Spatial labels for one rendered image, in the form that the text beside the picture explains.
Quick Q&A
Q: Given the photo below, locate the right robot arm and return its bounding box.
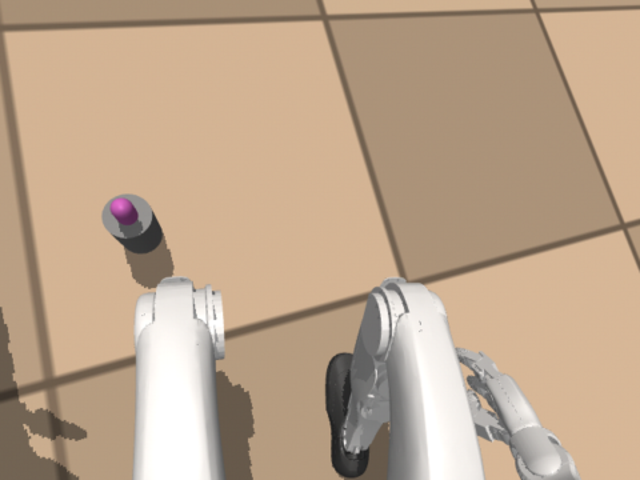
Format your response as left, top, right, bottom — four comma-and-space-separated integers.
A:
509, 427, 581, 480

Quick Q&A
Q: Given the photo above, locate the right robot hand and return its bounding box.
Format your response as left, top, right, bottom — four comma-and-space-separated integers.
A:
455, 348, 543, 445

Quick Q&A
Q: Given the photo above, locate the right robot foot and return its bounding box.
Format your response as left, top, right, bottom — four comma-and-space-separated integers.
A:
326, 353, 369, 478

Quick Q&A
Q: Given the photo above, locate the bottle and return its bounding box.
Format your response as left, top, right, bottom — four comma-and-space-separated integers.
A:
102, 194, 163, 254

